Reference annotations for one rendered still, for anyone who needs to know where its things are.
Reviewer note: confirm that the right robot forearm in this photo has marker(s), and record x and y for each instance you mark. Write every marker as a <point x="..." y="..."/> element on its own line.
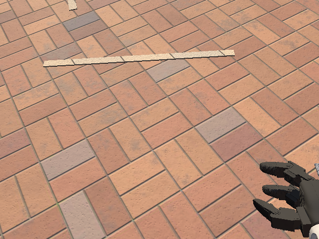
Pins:
<point x="314" y="232"/>

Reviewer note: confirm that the robot right hand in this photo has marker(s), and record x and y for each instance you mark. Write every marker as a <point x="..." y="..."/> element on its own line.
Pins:
<point x="304" y="199"/>

